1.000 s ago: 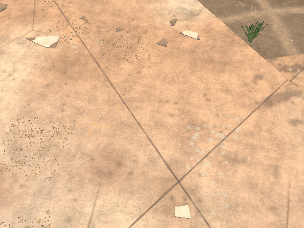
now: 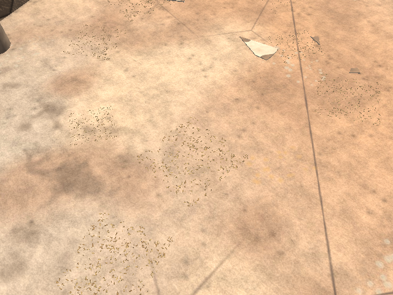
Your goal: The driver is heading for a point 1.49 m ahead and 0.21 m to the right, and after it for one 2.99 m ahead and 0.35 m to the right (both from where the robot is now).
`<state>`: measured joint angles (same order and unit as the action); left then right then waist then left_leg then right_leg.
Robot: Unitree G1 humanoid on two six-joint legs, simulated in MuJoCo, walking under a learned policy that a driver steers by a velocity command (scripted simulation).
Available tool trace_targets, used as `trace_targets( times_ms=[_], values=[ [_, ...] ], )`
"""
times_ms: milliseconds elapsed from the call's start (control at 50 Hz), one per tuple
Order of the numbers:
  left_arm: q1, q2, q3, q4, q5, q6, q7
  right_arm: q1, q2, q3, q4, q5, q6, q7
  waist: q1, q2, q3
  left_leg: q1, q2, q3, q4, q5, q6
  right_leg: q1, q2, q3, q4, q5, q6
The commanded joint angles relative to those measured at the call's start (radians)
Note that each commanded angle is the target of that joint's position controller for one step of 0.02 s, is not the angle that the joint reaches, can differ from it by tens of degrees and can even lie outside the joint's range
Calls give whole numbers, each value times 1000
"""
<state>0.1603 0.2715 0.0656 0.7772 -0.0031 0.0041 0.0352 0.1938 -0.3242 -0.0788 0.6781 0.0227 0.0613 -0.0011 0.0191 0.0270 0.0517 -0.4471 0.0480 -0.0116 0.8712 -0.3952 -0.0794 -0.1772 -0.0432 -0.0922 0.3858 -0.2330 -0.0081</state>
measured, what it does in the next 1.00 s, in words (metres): walks ahead: left foot, then right foot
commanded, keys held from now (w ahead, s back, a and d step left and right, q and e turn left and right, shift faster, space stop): w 1.00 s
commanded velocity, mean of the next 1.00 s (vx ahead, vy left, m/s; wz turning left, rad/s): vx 0.43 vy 0.00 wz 0.14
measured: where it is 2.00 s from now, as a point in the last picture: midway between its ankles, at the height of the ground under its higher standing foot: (191, 139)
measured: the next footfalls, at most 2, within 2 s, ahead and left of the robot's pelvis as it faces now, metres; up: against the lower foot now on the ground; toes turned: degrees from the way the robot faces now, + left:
left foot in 0.12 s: +0.04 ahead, +0.14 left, +0.00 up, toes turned +5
right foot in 0.60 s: +0.43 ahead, -0.04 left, +0.00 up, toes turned +4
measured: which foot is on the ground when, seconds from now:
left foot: up 0.00-0.10, down 0.12-0.62, up 0.64-1.00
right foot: down 0.00-0.12, up 0.14-0.58, down 0.60-1.00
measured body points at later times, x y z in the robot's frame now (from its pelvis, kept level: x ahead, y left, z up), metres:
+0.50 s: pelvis +0.17 +0.06 -0.01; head +0.20 +0.08 +0.44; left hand +0.36 +0.31 -0.11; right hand +0.20 -0.23 -0.12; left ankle +0.00 +0.14 -0.74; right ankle +0.38 -0.07 -0.71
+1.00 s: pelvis +0.47 +0.07 +0.00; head +0.50 +0.08 +0.45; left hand +0.46 +0.36 -0.13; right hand +0.69 -0.15 -0.09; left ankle +0.64 +0.25 -0.70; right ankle +0.39 -0.04 -0.74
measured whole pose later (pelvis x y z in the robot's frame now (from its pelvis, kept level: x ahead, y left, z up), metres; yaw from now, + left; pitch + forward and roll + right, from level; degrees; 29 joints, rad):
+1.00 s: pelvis +0.47 +0.07 +0.00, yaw +6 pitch +1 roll -3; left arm 0.32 0.28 0.05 0.88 -0.02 -0.08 -0.01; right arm 0.11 -0.27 -0.03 0.69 0.01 -0.08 0.01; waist 0.08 0.04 0.03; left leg -0.64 0.12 -0.03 0.60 0.05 -0.02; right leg 0.00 0.06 -0.04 0.22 -0.25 -0.04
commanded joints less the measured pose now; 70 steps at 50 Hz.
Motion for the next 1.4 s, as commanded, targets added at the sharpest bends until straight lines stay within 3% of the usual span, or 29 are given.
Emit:
trace_targets(
  times_ms=[20, 60, 100, 120, 140, 160, 180, 240, 360, 500, 560, 580, 600, 620, 640, 660, 700, 740, 800, 900, 1000, 1060, 1100, 1120, 1140, 1160, 1220, 1300, 1400],
  values=[
    [-6, 230, 60, -54, -15, -23, -13, -80, -77, -9, -107, -3, -30, 17, 35, -187, -57, 29, -1, 59, -148, -8, 48, 42, -249, 190, -193, -147, -195],
    [-9, 231, 58, -40, -34, -31, -32, -18, -68, -9, -83, -3, -39, 21, -6, -166, -47, 157, -22, 83, -295, 49, 91, -12, -245, 166, -162, -175, -181],
    [-5, 165, 35, -23, -34, -39, -48, 143, -77, -20, -6, 0, -46, 15, -78, -103, -77, 430, -72, 106, -433, 108, 133, -154, -189, 87, -8, -177, -133],
    [-22, 83, 5, -28, -7, -49, -59, 256, -119, -35, 21, 3, -52, 7, -124, 40, -120, 599, 50, -81, -497, 96, 170, -284, -115, -10, 254, -179, -65],
    [-79, 39, -10, -105, 19, -68, -64, 288, -259, -56, -6, -9, -64, 2, -118, 293, -124, 702, 311, -557, -602, -9, 330, -618, 26, -41, 583, -369, 13],
    [-129, 139, 16, -113, -17, -84, -62, 277, -213, -47, -13, -16, -92, 12, -149, 170, -97, 607, 368, -665, -676, -117, 427, -692, -1, 99, 734, -382, 7],
    [-117, 174, 27, -111, -42, -90, -68, 221, -160, -28, -19, -17, -111, 14, -110, 154, -16, 561, 329, -569, -688, -155, 396, -723, -48, 127, 752, -278, -14],
    [-74, 171, 32, -60, -10, -97, -73, 128, -100, -4, -34, -20, -126, 7, -57, 110, 38, 476, 207, -326, -718, 107, 301, -650, -90, 127, 650, -26, -13],
    [-145, 85, 0, -72, -8, -92, -79, 180, -114, -9, -7, -20, -132, -11, -69, 60, 20, 427, 134, -108, -745, 421, 269, -544, -39, 81, 369, 255, 42],
    [-276, 87, -15, -130, -16, -110, -110, 258, -134, -21, 63, -3, -127, -16, -86, 65, 81, 506, 197, -89, -722, 479, 257, -485, 3, 75, 130, 282, -21],
    [-157, 141, 9, -105, -10, -109, -102, 244, -162, -29, 73, -8, -111, -24, -12, 113, -35, 581, 195, -71, -537, 948, 225, -295, 73, 24, 132, 167, -75],
    [-11, 178, 30, -67, -11, -105, -91, 232, -156, -23, 74, -12, -101, -27, 68, 107, -134, 546, 154, -35, -354, 1085, 198, -93, 102, -5, 116, 179, -108],
    [163, 221, 44, -32, -6, -98, -77, 243, -130, -8, 64, -23, -100, -30, 139, 73, -267, 344, 123, -31, -103, 912, 167, 234, -9, 112, 174, 193, -162],
    [279, 312, 66, -9, 10, -94, -72, 376, 4, 27, 43, -21, -117, -16, 79, -205, -441, -72, -68, -24, 339, 260, 87, 619, -296, 637, 116, -67, -344],
    [274, 225, 41, 2, -8, -98, -76, 321, -52, 23, 57, -4, -142, -11, 113, -227, -490, -179, -121, -169, 470, -166, 96, 618, -334, 888, -73, -208, -349],
    [186, 190, 28, -2, -15, -96, -70, 207, -112, 2, 21, 30, -155, -2, 98, -195, -285, -286, -53, -148, 513, -124, 106, 474, -306, 729, -106, -259, -294],
    [66, 141, 14, -19, -1, -92, -63, 107, -105, 6, 0, 9, -167, -4, 35, -61, -102, -245, 47, -82, 389, 27, 117, 163, -233, 505, -154, -99, -244],
    [18, 109, 5, -25, 17, -102, -65, 156, -78, 5, 22, -2, -146, -5, -27, -100, -77, -129, 91, -87, 324, 97, 110, 6, -179, 398, -212, 17, -240],
    [22, 129, 10, -1, 2, -120, -63, 141, -41, 15, 16, -14, -121, -13, -48, -103, -31, -138, 111, -61, 220, 144, 72, -86, -164, 289, -277, 115, -264],
    [81, 168, 17, 23, -9, -112, -46, -49, -7, 33, -31, -19, -144, -2, 15, -67, 7, -140, 84, -11, -147, 444, 48, -53, -108, 154, -284, 212, -217],
    [180, 199, 24, 68, -24, -83, -43, -169, -23, 31, -72, -3, -156, 26, 60, -73, 20, -148, 47, -12, -323, 461, 75, 120, -181, 176, -221, 205, -191],
    [172, 214, 31, 78, -24, -61, -36, -116, -60, 15, -69, -7, -158, 36, 8, -94, -13, -71, 17, 2, -362, 339, 120, 211, -213, 186, -113, 365, -158],
    [165, 167, 12, 70, -11, -52, -35, 139, -137, -27, -2, -15, -157, 24, -120, -58, -189, 316, 6, 14, -372, 335, 177, 107, -120, 122, 237, 513, -104],
    [257, 63, -23, 37, 5, -64, -40, 259, -246, -50, 4, -41, -154, 15, -113, 143, -367, 706, 270, -351, -363, 261, 299, -230, 1, 70, 631, 180, -38],
    [279, 48, -32, 48, -13, -83, -44, 297, -209, -44, 16, -31, -150, 19, -119, 286, -451, 820, 372, -704, -537, 85, 381, -452, 107, 165, 845, -333, -17],
    [204, 159, -3, 40, -43, -94, -48, 253, -137, -21, 10, -27, -152, 19, -137, 168, -322, 735, 350, -614, -564, 4, 332, -553, 50, 238, 933, -305, -32],
    [95, 152, 10, 15, -31, -85, -44, 86, -54, 4, 3, -33, -164, 15, -61, 72, -98, 406, 243, -268, -643, 204, 266, -502, -70, 207, 809, -83, -29],
    [126, 89, 8, 27, -30, -39, -40, 47, -51, -3, 32, -40, -190, 13, -14, 56, -46, 303, 214, -78, -730, 387, 268, -453, -83, 211, 744, 27, 4],
    [9, 60, 3, -18, -18, -44, -56, 57, -78, -14, 64, -40, -181, -7, -39, 30, -2, 346, 180, 100, -757, 465, 243, -496, -69, 177, 461, 264, 16]
  ],
)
